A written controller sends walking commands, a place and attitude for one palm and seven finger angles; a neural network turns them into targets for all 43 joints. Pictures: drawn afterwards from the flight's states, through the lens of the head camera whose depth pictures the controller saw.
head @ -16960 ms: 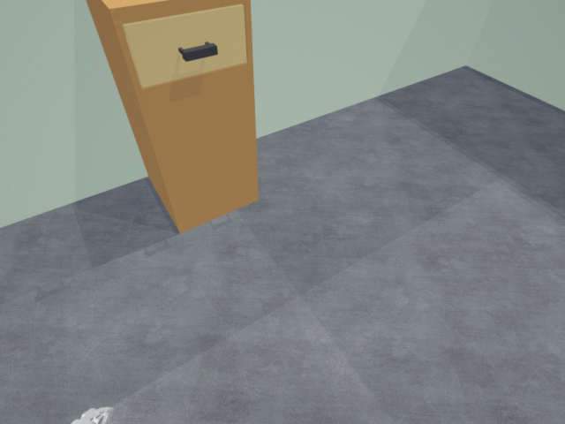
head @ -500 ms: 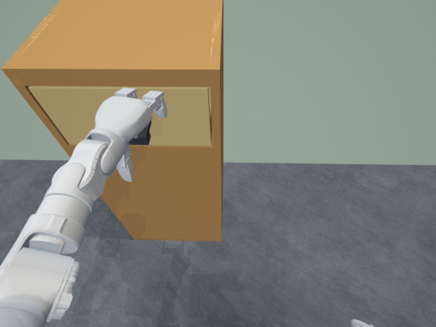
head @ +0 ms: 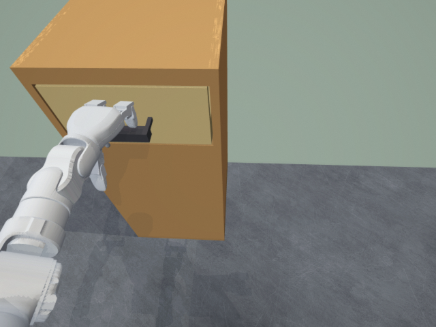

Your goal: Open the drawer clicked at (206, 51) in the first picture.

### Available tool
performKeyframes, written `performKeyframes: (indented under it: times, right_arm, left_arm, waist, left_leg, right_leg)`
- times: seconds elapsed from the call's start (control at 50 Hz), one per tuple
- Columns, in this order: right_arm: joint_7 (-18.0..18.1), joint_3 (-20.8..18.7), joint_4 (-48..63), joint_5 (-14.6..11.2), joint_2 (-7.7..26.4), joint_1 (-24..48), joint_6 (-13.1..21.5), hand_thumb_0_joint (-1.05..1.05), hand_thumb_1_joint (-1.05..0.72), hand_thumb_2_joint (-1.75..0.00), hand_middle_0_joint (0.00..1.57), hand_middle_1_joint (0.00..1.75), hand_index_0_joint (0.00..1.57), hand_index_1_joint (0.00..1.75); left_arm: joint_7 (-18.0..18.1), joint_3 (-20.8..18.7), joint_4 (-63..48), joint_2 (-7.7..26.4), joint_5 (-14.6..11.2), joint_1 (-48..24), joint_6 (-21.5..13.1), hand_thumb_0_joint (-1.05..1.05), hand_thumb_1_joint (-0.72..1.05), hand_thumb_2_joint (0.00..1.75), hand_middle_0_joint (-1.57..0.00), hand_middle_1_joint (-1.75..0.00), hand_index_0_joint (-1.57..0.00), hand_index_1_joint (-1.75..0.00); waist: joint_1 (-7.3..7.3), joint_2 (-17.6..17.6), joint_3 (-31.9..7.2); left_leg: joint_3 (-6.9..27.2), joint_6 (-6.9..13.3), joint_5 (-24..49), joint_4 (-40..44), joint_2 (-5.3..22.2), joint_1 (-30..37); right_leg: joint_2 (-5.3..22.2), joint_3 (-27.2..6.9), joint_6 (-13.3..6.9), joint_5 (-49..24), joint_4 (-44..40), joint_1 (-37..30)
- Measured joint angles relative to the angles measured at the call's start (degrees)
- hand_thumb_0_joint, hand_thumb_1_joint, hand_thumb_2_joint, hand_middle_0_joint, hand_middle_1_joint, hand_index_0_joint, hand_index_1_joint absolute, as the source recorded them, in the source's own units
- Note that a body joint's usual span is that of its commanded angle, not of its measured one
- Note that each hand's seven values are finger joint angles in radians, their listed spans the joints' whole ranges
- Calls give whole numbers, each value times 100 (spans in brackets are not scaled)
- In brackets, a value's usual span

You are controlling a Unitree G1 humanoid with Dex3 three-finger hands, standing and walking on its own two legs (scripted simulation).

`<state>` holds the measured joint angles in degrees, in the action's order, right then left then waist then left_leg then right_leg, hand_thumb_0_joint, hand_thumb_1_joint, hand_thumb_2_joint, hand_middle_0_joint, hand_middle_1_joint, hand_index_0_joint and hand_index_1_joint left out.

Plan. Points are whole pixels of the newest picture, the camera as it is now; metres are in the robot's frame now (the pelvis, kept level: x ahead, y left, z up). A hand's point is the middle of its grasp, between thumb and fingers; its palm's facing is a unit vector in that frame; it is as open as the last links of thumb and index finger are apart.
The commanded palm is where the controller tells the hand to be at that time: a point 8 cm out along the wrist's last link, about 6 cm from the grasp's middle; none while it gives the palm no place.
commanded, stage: move the hooked fingers above the handle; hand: left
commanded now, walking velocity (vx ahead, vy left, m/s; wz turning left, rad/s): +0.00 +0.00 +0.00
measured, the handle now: (128, 127) +0.52 +0.24 +0.03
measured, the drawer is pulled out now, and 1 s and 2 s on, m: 0.00 0.00 0.00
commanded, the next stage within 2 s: lower the fingers behind the handle in 1.20 s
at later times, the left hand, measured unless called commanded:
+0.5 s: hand (104, 135) +0.45 +0.26 +0.08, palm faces -0.12 +0.00 -0.99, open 13.7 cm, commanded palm +0.43 +0.26 +0.15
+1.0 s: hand (112, 125) +0.46 +0.24 +0.10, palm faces -0.09 +0.01 -1.00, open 13.7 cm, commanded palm +0.44 +0.24 +0.15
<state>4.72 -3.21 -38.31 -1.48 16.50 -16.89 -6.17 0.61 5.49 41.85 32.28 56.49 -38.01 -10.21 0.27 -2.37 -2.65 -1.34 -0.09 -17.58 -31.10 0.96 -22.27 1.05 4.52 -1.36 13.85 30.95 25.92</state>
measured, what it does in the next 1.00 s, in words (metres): stands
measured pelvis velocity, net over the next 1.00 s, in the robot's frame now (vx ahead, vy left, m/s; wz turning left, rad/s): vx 0.01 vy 0.01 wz -0.03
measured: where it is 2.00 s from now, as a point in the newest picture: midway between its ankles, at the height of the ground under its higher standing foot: outside the picture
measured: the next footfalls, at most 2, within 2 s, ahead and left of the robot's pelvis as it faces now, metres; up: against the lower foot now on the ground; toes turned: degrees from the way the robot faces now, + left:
none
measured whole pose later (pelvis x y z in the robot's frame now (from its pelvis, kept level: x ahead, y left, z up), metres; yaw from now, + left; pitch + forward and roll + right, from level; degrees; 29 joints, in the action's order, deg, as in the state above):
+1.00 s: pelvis +0.01 +0.01 +0.00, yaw -2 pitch +10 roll +0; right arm 2.5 -1.2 -38.0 -2.1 14.9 -16.6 -8.2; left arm 2.2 5.9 49.5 29.6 57.6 -44.0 -1.9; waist -1.4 -3.3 -5.5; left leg -3.1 1.0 -18.9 -31.7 0.4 -22.9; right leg 1.4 2.6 -0.2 14.5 31.6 27.3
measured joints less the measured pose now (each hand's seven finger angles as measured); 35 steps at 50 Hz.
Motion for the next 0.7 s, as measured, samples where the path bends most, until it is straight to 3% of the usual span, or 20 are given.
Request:
performKeyframes:
  times: [0.06, 0.1, 0.2, 0.26, 0.36, 0.42, 0.5, 0.6, 0.7]
  right_arm:
    - [-24, -62, -85, 12, 79, 59, 33, 0, -91, -90, 20, 30, 20, 30]
    - [-52, -45, -109, 3, 90, 136, 53, 0, -91, -90, 20, 30, 20, 30]
    - [-140, 53, -106, -7, 1, 268, 54, 0, -91, -90, 20, 30, 20, 30]
    - [-185, 108, -137, -22, -37, 197, -43, 0, -91, -90, 20, 30, 19, 30]
    - [-138, 284, -114, -110, -162, 167, -224, 0, -91, -90, 20, 30, 20, 30]
    - [-90, 307, 2, -117, -226, 88, -211, 0, -91, -90, 20, 30, 20, 30]
    - [-81, 185, 104, -63, -214, -93, -142, 0, -90, -90, 20, 30, 20, 30]
    - [-109, 2, -24, 0, -100, -132, -69, 0, -90, -90, 20, 30, 20, 30]
    - [-168, -34, -161, 22, -39, 57, 10, 0, -91, -90, 20, 30, 20, 30]
  left_arm:
    - [310, 40, -169, -169, 16, -56, -313, 0, -49, 30, -32, -120, -32, -120]
    - [617, -51, -87, -219, 77, -163, -339, 0, -49, 30, -32, -120, -32, -120]
    - [1171, -372, 445, -73, 282, -555, 226, 0, -49, 30, -34, -121, -32, -120]
    - [1123, -333, 574, -149, 226, -595, 417, 0, -49, 30, -38, -126, -37, -125]
    - [610, -419, 1013, -75, 204, -618, 802, 0, -49, 30, -36, -124, -36, -126]
    - [311, -558, 1063, 67, 187, -494, 697, 0, -49, 30, -35, -123, -34, -124]
    - [133, -560, 632, 118, 146, -108, 265, 0, -49, 30, -33, -121, -33, -122]
    - [438, -373, 68, -65, 161, 108, -223, 0, -49, 30, -32, -121, -32, -121]
    - [1007, -339, 160, -140, 288, -190, -61, 0, -49, 30, -32, -120, -32, -120]
  waist:
    - [-44, 39, -14]
    - [-132, 65, -48]
    - [-316, 41, -114]
    - [-263, -77, -183]
    - [-303, -159, -213]
    - [-314, -129, -185]
    - [-217, -75, -163]
    - [-92, -12, -110]
    - [-150, 44, -125]
  left_leg:
    - [37, 9, -58, -148, -22, -138]
    - [12, 16, -88, -216, -27, -234]
    - [-143, 28, -108, -231, 4, -366]
    - [-215, 45, -82, -130, 6, -297]
    - [-306, 65, -24, 63, 7, -85]
    - [-320, 65, -6, 101, 17, -42]
    - [-272, 65, -34, 40, 20, -77]
    - [-137, 81, -116, -162, -23, -203]
    - [-93, 93, -161, -290, -54, -348]
  right_leg:
    - [30, 32, 9, 54, 121, 113]
    - [36, 7, 14, 77, 197, 224]
    - [-4, -149, 29, 47, 239, 435]
    - [-17, -220, 54, 0, 148, 397]
    - [-35, -309, 79, -55, 16, 246]
    - [-48, -321, 72, -75, -18, 211]
    - [-44, -274, 67, -57, -8, 201]
    - [17, -147, 83, 32, 116, 234]
    - [56, -108, 96, 80, 222, 352]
